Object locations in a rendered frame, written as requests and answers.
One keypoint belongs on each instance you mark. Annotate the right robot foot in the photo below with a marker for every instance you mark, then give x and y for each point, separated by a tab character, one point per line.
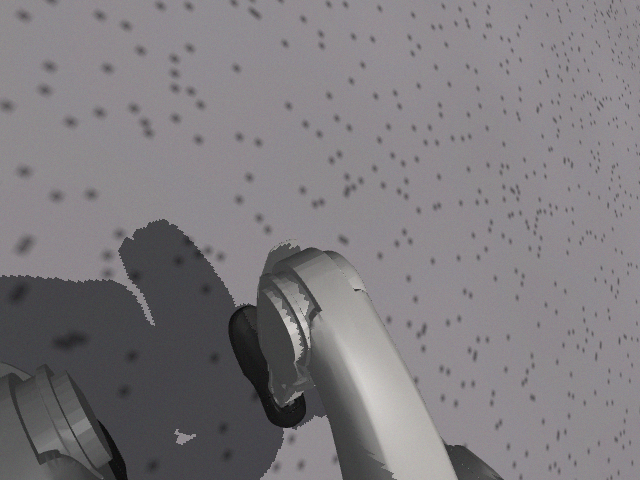
244	340

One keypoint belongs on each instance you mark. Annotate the left robot foot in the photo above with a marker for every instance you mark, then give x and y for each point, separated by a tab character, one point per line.
117	464

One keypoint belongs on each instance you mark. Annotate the right robot hand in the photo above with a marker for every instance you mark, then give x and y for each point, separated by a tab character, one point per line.
468	466

